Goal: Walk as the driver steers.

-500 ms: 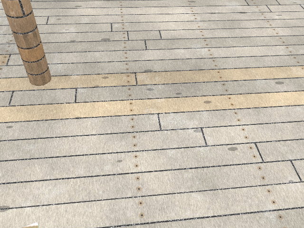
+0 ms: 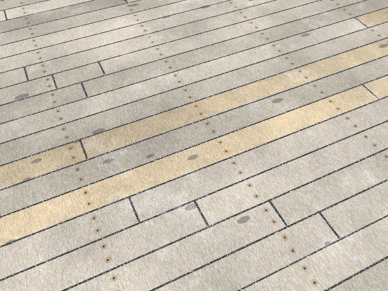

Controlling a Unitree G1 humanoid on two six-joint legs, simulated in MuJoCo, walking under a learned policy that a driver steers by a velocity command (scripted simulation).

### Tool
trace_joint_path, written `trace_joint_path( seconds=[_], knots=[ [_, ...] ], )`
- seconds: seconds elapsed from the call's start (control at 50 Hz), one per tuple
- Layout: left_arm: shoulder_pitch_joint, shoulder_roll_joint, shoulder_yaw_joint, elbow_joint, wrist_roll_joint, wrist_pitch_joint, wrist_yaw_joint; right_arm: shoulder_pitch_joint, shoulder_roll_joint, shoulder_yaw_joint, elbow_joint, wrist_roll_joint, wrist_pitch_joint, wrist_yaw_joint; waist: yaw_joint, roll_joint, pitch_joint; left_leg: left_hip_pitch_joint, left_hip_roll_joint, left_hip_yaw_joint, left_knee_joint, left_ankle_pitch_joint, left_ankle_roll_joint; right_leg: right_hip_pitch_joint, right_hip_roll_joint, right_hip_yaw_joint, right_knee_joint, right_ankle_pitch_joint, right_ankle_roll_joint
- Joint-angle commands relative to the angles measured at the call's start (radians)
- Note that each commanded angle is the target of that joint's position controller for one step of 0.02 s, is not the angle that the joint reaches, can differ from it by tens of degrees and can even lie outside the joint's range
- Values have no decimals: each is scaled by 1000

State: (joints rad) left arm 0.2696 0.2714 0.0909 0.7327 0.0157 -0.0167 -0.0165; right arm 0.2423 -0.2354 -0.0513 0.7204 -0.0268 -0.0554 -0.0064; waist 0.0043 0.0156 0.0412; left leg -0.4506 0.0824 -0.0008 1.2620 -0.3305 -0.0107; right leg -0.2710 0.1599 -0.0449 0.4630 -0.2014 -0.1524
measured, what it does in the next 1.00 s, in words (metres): walks ahead: left foot, then right foot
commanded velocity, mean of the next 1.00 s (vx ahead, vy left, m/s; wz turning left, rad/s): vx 0.50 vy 0.00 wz -0.15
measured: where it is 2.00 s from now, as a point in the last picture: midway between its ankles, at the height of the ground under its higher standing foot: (200, 146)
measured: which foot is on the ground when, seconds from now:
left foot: up 0.00-0.34, down 0.36-0.94, up 0.96-1.00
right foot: down 0.00-0.36, up 0.38-0.90, down 0.92-1.00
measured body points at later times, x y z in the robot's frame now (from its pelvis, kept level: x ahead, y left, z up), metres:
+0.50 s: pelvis +0.30 +0.06 +0.00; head +0.33 +0.07 +0.45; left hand +0.37 +0.33 -0.13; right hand +0.40 -0.21 -0.10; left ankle +0.37 +0.13 -0.73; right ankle +0.15 -0.04 -0.63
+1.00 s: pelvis +0.56 +0.00 +0.00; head +0.59 -0.01 +0.44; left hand +0.77 +0.21 -0.10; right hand +0.50 -0.25 -0.15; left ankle +0.40 +0.13 -0.66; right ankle +0.63 -0.08 -0.73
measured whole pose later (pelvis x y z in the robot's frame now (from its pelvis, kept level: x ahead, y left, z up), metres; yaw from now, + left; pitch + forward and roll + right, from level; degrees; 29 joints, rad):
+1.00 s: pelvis +0.56 +0.00 +0.00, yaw -6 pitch +1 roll +1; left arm 0.09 0.23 0.02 0.75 0.04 -0.07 -0.01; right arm 0.43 -0.23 -0.04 0.92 -0.01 -0.06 0.00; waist -0.05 0.01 0.04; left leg -0.17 -0.03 0.01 0.95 -0.44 0.07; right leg -0.41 0.02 -0.09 0.56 -0.16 -0.09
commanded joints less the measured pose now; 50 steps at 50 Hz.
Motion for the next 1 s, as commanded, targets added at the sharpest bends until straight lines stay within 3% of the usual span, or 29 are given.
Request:
trace_joint_path(
  seconds=[0.02, 0.06, 0.14, 0.22, 0.26, 0.3, 0.32, 0.34, 0.36, 0.38, 0.4, 0.42, 0.44, 0.46, 0.48, 0.5, 0.56, 0.64, 0.74, 0.84, 0.88, 0.9, 0.92, 0.94, 0.96, 0.98, 1.0],
  knots=[
    [37, 88, 8, -47, -17, -45, 9, 48, -109, -19, -69, -28, 20, 5, -32, -6, -54, -179, 38, -36, -77, 5, -34, 149, -305, 351, -219, 458, -157],
    [75, 110, 7, -27, -7, -54, 12, 2, -88, -8, -77, -27, 31, 16, -19, -14, -34, -217, 38, -5, -165, 75, -42, 131, -276, 307, -243, 459, -134],
    [155, 104, -5, 15, -13, -62, 10, -149, -63, 11, -112, -21, 31, 28, 37, -63, -19, -237, 25, 27, -398, 276, -31, 171, -239, 249, -245, 509, -61],
    [214, 121, -10, 43, -9, -63, 14, -278, -66, 15, -146, -1, 23, 37, 90, -75, 1, -232, -5, 48, -561, 358, -2, 264, -267, 257, -233, 515, -41],
    [218, 135, -10, 51, -2, -63, 20, -312, -75, 12, -161, 3, 16, 37, 93, -80, 16, -210, -19, 43, -621, 347, 21, 307, -298, 276, -227, 510, -42],
    [184, 152, -8, 54, 3, -63, 26, -266, -92, 4, -155, 3, 11, 35, 51, -87, 20, -111, -47, 42, -685, 281, 56, 318, -320, 272, -190, 600, -20],
    [166, 163, -6, 54, 4, -66, 28, -198, -108, -5, -134, 2, 8, 29, 18, -97, -6, -14, -79, 52, -705, 232, 73, 320, -317, 261, -132, 735, -3],
    [155, 175, -3, 58, 9, -65, 27, -84, -131, -18, -97, 2, 3, 19, -31, -93, -62, 113, -116, 66, -731, 193, 92, 327, -299, 242, -4, 857, 11],
    [146, 170, -5, 58, 10, -64, 26, 75, -155, -31, -50, -4, -6, 6, -105, -66, -149, 313, -99, 54, -772, 223, 119, 266, -255, 203, 193, 814, 29],
    [170, 105, -24, 32, 9, -66, 24, 244, -229, -47, -29, -26, -12, -9, -153, 36, -290, 566, 117, -170, -755, 149, 165, 91, -195, 164, 498, 474, 42],
    [333, 37, -34, 30, -32, -61, 19, 245, -317, -70, -16, -34, -8, 1, -64, 322, -391, 752, 354, -686, -898, 121, 314, -220, 3, 105, 829, -304, 89],
    [257, 110, -25, 44, 9, -56, 25, 172, -219, -52, -28, 2, 1, 14, -58, 133, -299, 655, 305, -742, -968, -6, 293, -310, -58, 186, 893, -267, 75],
    [167, 107, -24, 27, 8, -56, 18, 73, -155, -34, -36, 8, 0, 15, -30, 50, -149, 501, 274, -562, -987, -19, 273, -324, -104, 172, 865, -170, 78],
    [112, 93, -32, 16, 10, -56, 12, 42, -117, -24, -29, 4, -5, 18, -22, -3, -91, 404, 226, -446, -1011, 70, 249, -305, -138, 155, 812, -124, 79],
    [87, 80, -34, 12, 17, -46, 3, 38, -102, -15, -11, 5, -11, 17, -5, -1, -49, 335, 167, -343, -1035, 142, 216, -282, -167, 138, 764, -114, 79],
    [126, 68, -38, 16, 21, -33, -5, 43, -102, -14, 2, 10, -17, 15, 20, 55, -54, 294, 154, -294, -1051, 205, 211, -241, -180, 126, 731, -107, 88],
    [118, 53, -43, 27, 28, -16, -13, 94, -110, -16, 40, 18, -41, 21, 28, 51, -48, 276, 128, -212, -1093, 310, 224, -255, -202, 95, 678, -79, 105],
    [-55, 43, -53, -20, 28, -13, -17, 157, -117, -16, 82, 24, -41, 22, -6, 46, 12, 317, 101, -137, -1153, 323, 223, -391, -254, 52, 511, 57, 134],
    [-225, 13, -70, -59, 17, -22, -21, 232, -125, -16, 125, 24, -39, 21, -56, 46, 26, 384, 82, -70, -1135, 441, 196, -370, -240, 4, 254, 191, 143],
    [-307, 22, -69, -85, 15, -32, -18, 275, -136, -15, 164, 11, -30, 9, -69, 52, 36, 502, 129, -71, -1057, 603, 193, -330, -204, -18, 135, 122, 102],
    [-254, 34, -62, -71, 17, -38, -11, 250, -151, -17, 172, 10, -27, 4, -33, 61, 14, 522, 136, -59, -969, 793, 177, -224, -164, -32, 87, 43, 69],
    [-165, 47, -53, -41, 21, -44, -4, 239, -159, -19, 176, 11, -24, 2, 8, 60, -32, 521, 123, -43, -863, 913, 164, -108, -131, -44, 48, 23, 48],
    [-11, 70, -40, 12, 31, -55, 6, 228, -155, -16, 177, 16, -21, 1, 77, 31, -118, 460, 85, -4, -686, 908, 144, 100, -124, -39, -7, 63, 17],
    [173, 140, -18, 48, 54, -63, 19, 208, -126, -5, 143, 24, -23, 2, 148, -43, -244, 264, 43, 29, -415, 621, 123, 367, -315, 166, -19, -22, -41],
    [213, 236, 9, 57, 56, -57, 23, 312, -28, 14, 113, 50, -23, 9, 94, -276, -346, -91, -146, 80, -55, -97, 80, 598, -597, 652, -111, -68, -177],
    [164, 176, 0, 54, 10, -44, 17, 249, -141, -15, 130, 14, -15, 1, 94, -125, -286, -186, -118, -47, 27, -163, 94, 528, -565, 704, -162, -66, -167],
    [76, 127, -14, 50, 1, -43, 15, 180, -129, -16, 108, 14, -18, 6, 54, -88, -145, -214, -74, -61, 11, -81, 98, 400, -522, 532, -178, -23, -140]
  ],
)
Keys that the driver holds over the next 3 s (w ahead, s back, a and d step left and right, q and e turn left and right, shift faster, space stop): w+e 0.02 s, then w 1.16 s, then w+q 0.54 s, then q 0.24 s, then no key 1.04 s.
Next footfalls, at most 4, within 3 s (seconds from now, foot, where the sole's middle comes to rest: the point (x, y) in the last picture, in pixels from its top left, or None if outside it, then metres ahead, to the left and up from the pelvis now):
0.36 left None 0.41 0.13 -0.77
0.92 right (227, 234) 0.67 -0.09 -0.77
1.48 left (185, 165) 0.98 0.07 -0.77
2.00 right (208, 117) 1.25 -0.03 -0.77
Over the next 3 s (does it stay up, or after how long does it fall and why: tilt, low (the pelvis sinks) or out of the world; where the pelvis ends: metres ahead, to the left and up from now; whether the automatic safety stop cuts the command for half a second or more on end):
stays up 1.13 0.04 0.01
